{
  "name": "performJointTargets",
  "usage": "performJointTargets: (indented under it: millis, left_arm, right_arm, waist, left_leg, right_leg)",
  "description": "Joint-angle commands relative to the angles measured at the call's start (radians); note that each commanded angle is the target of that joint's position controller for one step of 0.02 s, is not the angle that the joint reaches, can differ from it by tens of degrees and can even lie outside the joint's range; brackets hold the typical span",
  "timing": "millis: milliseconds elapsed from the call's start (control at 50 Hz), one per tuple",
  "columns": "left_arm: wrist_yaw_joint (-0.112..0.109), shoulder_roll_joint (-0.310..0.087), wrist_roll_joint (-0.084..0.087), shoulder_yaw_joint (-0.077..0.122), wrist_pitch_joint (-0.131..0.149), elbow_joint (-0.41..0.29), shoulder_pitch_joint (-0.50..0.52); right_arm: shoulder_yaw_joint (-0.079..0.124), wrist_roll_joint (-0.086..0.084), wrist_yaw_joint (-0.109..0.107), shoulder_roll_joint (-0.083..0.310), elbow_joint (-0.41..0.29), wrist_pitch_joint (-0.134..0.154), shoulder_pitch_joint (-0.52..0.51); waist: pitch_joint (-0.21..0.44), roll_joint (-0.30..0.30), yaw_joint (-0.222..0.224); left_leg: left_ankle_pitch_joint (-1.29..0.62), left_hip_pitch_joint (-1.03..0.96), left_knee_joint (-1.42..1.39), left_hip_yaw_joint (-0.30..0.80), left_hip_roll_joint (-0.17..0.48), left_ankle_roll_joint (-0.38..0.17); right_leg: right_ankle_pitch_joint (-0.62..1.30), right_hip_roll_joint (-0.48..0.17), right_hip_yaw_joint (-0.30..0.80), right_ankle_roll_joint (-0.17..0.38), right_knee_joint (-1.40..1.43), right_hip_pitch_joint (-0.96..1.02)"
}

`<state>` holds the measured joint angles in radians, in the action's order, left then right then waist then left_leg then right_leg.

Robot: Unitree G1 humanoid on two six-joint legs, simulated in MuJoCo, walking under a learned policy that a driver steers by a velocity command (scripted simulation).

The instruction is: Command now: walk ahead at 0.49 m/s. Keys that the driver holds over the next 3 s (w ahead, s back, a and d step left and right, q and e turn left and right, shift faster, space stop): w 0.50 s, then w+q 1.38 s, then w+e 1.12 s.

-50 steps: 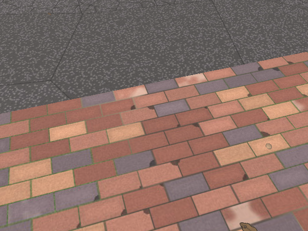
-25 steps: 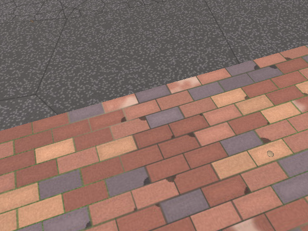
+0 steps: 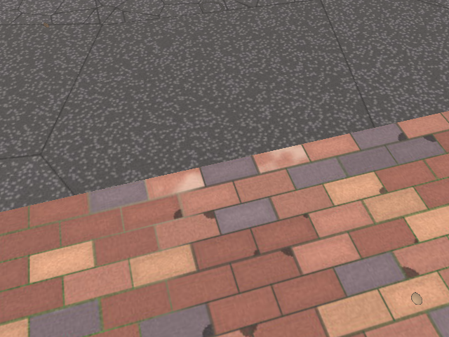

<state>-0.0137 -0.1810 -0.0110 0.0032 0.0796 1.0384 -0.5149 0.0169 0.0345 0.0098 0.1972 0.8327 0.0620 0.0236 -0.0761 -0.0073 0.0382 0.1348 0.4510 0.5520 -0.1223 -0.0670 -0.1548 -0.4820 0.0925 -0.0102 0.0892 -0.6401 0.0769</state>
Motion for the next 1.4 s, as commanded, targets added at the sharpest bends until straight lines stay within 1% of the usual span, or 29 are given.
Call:
performJointTargets:
  millis: [20, 40, 80, 120, 180, 320, 420, 480, 520, 540, 560, 580, 600, 620, 660, 780, 880, 960, 1020, 1080, 1100, 1120, 1140, 1160, 1180, 1200, 1240, 1300, 1400]
  left_arm:
    - [0.007, -0.121, 0.000, 0.029, 0.007, -0.070, -0.054]
    - [0.010, -0.153, -0.006, 0.037, 0.010, -0.110, 0.057]
    - [0.019, -0.134, -0.014, 0.040, 0.007, -0.118, 0.126]
    - [0.030, -0.079, -0.026, 0.030, -0.019, -0.107, 0.092]
    - [0.040, -0.071, -0.028, 0.030, -0.036, -0.133, 0.166]
    - [0.045, -0.072, -0.010, 0.023, -0.038, -0.221, 0.468]
    - [0.043, -0.076, -0.009, 0.020, -0.032, -0.261, 0.598]
    - [0.039, -0.092, -0.009, 0.027, -0.019, -0.265, 0.569]
    - [0.024, -0.121, -0.013, 0.047, -0.004, -0.196, 0.358]
    - [0.012, -0.164, -0.029, 0.066, 0.008, -0.140, 0.174]
    - [0.000, -0.269, -0.058, 0.093, 0.014, -0.123, 0.019]
    - [0.013, -0.280, -0.034, 0.101, -0.002, -0.119, 0.031]
    - [0.020, -0.213, -0.010, 0.088, -0.009, -0.133, 0.136]
    - [0.023, -0.152, -0.005, 0.072, -0.002, -0.146, 0.228]
    - [0.018, -0.084, -0.008, 0.053, 0.015, -0.129, 0.264]
    - [0.006, -0.097, -0.004, 0.053, 0.044, -0.077, 0.153]
    - [-0.004, -0.100, -0.006, 0.046, 0.042, -0.057, 0.090]
    - [-0.019, -0.126, -0.008, 0.050, 0.030, -0.030, 0.016]
    - [-0.030, -0.155, -0.012, 0.057, 0.014, -0.027, 0.025]
    - [-0.028, -0.199, -0.015, 0.072, -0.010, -0.047, 0.060]
    - [-0.022, -0.200, -0.010, 0.073, -0.012, -0.073, 0.082]
    - [0.002, -0.072, -0.002, 0.051, -0.007, -0.141, 0.047]
    - [0.009, -0.156, 0.000, 0.067, 0.008, -0.193, 0.181]
    - [0.013, -0.156, 0.006, 0.064, 0.025, -0.224, 0.261]
    - [0.012, -0.160, 0.008, 0.064, 0.036, -0.220, 0.253]
    - [0.008, -0.154, -0.001, 0.066, 0.029, -0.206, 0.235]
    - [0.014, -0.131, -0.033, 0.064, -0.014, -0.203, 0.198]
    - [0.024, -0.117, -0.036, 0.061, -0.048, -0.240, 0.262]
    - [0.029, -0.136, -0.030, 0.058, -0.055, -0.325, 0.477]
  right_arm:
    - [0.078, -0.018, -0.004, 0.226, 0.091, -0.007, 0.422]
    - [0.064, -0.032, -0.002, 0.172, 0.068, -0.005, 0.291]
    - [0.042, -0.022, 0.004, 0.089, 0.077, 0.015, 0.233]
    - [0.029, -0.022, -0.002, 0.063, 0.113, 0.033, 0.269]
    - [0.034, -0.027, -0.002, 0.100, 0.152, 0.052, 0.336]
    - [0.022, -0.030, -0.005, 0.103, 0.195, 0.046, 0.480]
    - [0.017, -0.013, -0.019, 0.109, 0.225, 0.038, 0.554]
    - [0.021, -0.007, -0.029, 0.127, 0.232, 0.034, 0.523]
    - [0.023, -0.012, -0.029, 0.140, 0.234, 0.032, 0.493]
    - [0.019, -0.021, -0.026, 0.133, 0.223, 0.033, 0.473]
    - [0.000, -0.048, -0.019, 0.062, 0.177, 0.037, 0.496]
    - [0.011, -0.063, -0.021, 0.061, 0.195, 0.032, 0.585]
    - [0.032, -0.036, -0.025, 0.134, 0.190, 0.023, 0.503]
    - [0.031, -0.031, -0.019, 0.111, 0.168, 0.025, 0.427]
    - [0.034, -0.012, -0.008, 0.073, 0.159, 0.006, 0.390]
    - [0.039, -0.007, 0.019, 0.034, 0.103, -0.042, 0.285]
    - [0.025, -0.012, 0.033, 0.019, 0.026, -0.037, 0.090]
    - [0.018, -0.006, 0.038, 0.026, -0.027, -0.037, -0.024]
    - [0.029, -0.001, 0.035, 0.048, -0.030, -0.037, 0.005]
    - [0.063, 0.005, 0.023, 0.104, 0.038, -0.030, 0.244]
    - [0.092, 0.017, 0.011, 0.174, 0.074, -0.024, 0.386]
    - [0.118, 0.014, -0.001, 0.282, 0.060, -0.027, 0.371]
    - [0.120, -0.016, -0.002, 0.290, 0.056, -0.041, 0.417]
    - [0.111, -0.022, -0.013, 0.258, 0.064, -0.045, 0.354]
    - [0.099, -0.027, -0.014, 0.203, 0.058, -0.041, 0.304]
    - [0.090, -0.027, -0.015, 0.172, 0.049, -0.032, 0.255]
    - [0.076, -0.036, -0.017, 0.144, 0.040, -0.010, 0.231]
    - [0.083, -0.040, -0.013, 0.184, 0.050, 0.009, 0.290]
    - [0.081, -0.037, -0.011, 0.192, 0.058, 0.003, 0.417]
  waist:
    - [0.311, -0.085, -0.148]
    - [0.123, -0.038, -0.098]
    - [0.008, 0.031, -0.044]
    - [0.011, 0.011, 0.000]
    - [-0.010, -0.016, 0.003]
    - [-0.031, -0.044, -0.081]
    - [-0.040, -0.060, -0.119]
    - [-0.029, -0.068, -0.077]
    - [0.072, -0.064, 0.015]
    - [0.171, -0.040, 0.090]
    - [0.325, 0.105, 0.113]
    - [0.420, 0.224, 0.071]
    - [0.257, 0.072, 0.035]
    - [0.130, 0.041, 0.011]
    - [0.029, 0.047, -0.040]
    - [0.001, 0.067, -0.070]
    - [-0.035, 0.071, -0.037]
    - [-0.048, 0.069, -0.006]
    - [-0.011, 0.092, -0.038]
    - [0.129, 0.101, -0.141]
    - [0.206, 0.026, -0.213]
    - [0.278, -0.206, -0.130]
    - [0.309, -0.098, -0.182]
    - [0.150, -0.049, -0.149]
    - [0.084, 0.021, -0.103]
    - [0.049, 0.064, -0.054]
    - [0.064, 0.046, -0.007]
    - [0.053, 0.011, -0.009]
    - [0.026, -0.037, -0.091]
  left_leg:
    - [0.275, -0.735, -0.259, 0.859, 0.448, -0.256]
    - [0.378, -0.559, -0.332, 0.702, 0.417, -0.213]
    - [0.165, -0.333, -0.393, 0.518, 0.337, -0.146]
    - [0.031, -0.236, -0.420, 0.393, 0.283, -0.107]
    - [-0.067, -0.223, -0.452, 0.293, 0.250, -0.094]
    - [-0.277, -0.365, -0.442, 0.194, 0.205, -0.019]
    - [-0.410, -0.543, -0.376, 0.194, 0.250, -0.038]
    - [-0.609, -0.593, -0.287, 0.181, 0.281, -0.036]
    - [-0.808, -0.552, -0.057, 0.161, 0.256, -0.008]
    - [-0.659, -0.401, 0.149, 0.143, 0.219, 0.009]
    - [-0.211, -0.116, 0.490, 0.091, 0.127, 0.040]
    - [0.385, 0.101, 0.750, 0.114, -0.011, 0.054]
    - [0.301, 0.167, 0.781, 0.183, 0.067, 0.044]
    - [0.217, 0.163, 0.738, 0.184, 0.102, 0.045]
    - [0.151, 0.094, 0.646, 0.182, 0.152, 0.054]
    - [-0.003, 0.195, 0.582, 0.141, 0.167, 0.076]
    - [-0.164, 0.205, 0.296, 0.068, 0.146, 0.082]
    - [-0.125, 0.190, 0.141, -0.001, 0.121, 0.050]
    - [0.011, 0.092, 0.098, -0.046, 0.060, -0.003]
    - [0.123, -0.205, 0.010, -0.050, -0.034, -0.078]
    - [0.165, -0.433, -0.079, 0.106, 0.051, -0.129]
    - [0.137, -0.745, -0.124, 0.616, 0.366, -0.275]
    - [0.182, -0.766, -0.273, 0.867, 0.412, -0.324]
    - [0.134, -0.657, -0.302, 0.705, 0.398, -0.278]
    - [0.016, -0.521, -0.321, 0.609, 0.359, -0.229]
    - [-0.100, -0.421, -0.328, 0.521, 0.303, -0.186]
    - [-0.228, -0.325, -0.337, 0.421, 0.233, -0.158]
    - [-0.298, -0.281, -0.348, 0.371, 0.180, -0.138]
    - [-0.329, -0.370, -0.341, 0.407, 0.162, -0.075]
  right_leg:
    - [-0.005, -0.010, 0.083, 0.016, -0.807, -0.680]
    - [0.119, -0.084, 0.084, 0.026, -0.750, -0.733]
    - [0.194, -0.138, 0.077, 0.021, -0.644, -0.646]
    - [0.204, -0.165, 0.067, -0.004, -0.563, -0.550]
    - [0.270, -0.193, 0.028, -0.031, -0.470, -0.611]
    - [0.509, -0.187, -0.046, -0.065, -0.135, -0.724]
    - [0.464, -0.146, -0.067, -0.044, 0.006, -0.745]
    - [0.351, -0.111, -0.075, 0.000, 0.078, -0.651]
    - [0.328, -0.049, -0.091, 0.041, 0.160, -0.372]
    - [0.359, -0.107, -0.029, 0.075, 0.184, -0.104]
    - [0.259, -0.399, 0.313, 0.146, 0.204, 0.197]
    - [0.238, -0.558, 0.669, 0.244, 0.331, 0.285]
    - [0.167, -0.504, 0.547, 0.205, 0.365, 0.136]
    - [0.187, -0.465, 0.410, 0.173, 0.416, -0.021]
    - [0.311, -0.379, 0.219, 0.095, 0.476, -0.201]
    - [0.568, -0.327, -0.023, 0.049, 0.503, -0.212]
    - [0.697, -0.298, -0.143, 0.022, 0.490, -0.176]
    - [0.794, -0.344, -0.185, 0.026, 0.455, -0.043]
    - [1.123, -0.365, -0.234, 0.022, 0.321, 0.037]
    - [1.217, -0.367, -0.258, 0.019, -0.091, -0.010]
    - [0.961, -0.339, -0.264, -0.012, -0.379, -0.197]
    - [-0.012, -0.146, -0.228, -0.071, -0.749, -0.655]
    - [-0.047, -0.069, -0.003, -0.078, -0.859, -0.820]
    - [0.068, -0.146, 0.039, -0.067, -0.800, -0.900]
    - [0.146, -0.179, 0.034, -0.067, -0.699, -0.838]
    - [0.169, -0.202, 0.037, -0.074, -0.624, -0.765]
    - [0.172, -0.215, 0.039, -0.103, -0.538, -0.656]
    - [0.243, -0.210, 0.011, -0.132, -0.428, -0.672]
    - [0.429, -0.184, 0.009, -0.140, -0.208, -0.785]
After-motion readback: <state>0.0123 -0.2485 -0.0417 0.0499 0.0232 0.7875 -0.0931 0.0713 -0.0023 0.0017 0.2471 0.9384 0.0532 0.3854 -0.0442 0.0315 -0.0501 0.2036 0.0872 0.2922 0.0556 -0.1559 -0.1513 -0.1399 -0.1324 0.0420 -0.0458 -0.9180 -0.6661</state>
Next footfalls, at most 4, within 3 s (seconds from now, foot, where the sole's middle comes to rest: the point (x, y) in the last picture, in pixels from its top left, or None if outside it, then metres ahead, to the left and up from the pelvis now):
0.54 right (285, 331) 0.46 -0.12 -0.75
1.10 left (218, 250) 0.71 0.09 -0.75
1.64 right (220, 165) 1.05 0.10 -0.75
2.14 left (127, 166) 1.07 0.45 -0.80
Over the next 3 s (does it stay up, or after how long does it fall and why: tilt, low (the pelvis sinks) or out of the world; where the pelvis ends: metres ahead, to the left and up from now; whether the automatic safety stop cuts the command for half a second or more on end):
stays up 1.40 0.54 -0.02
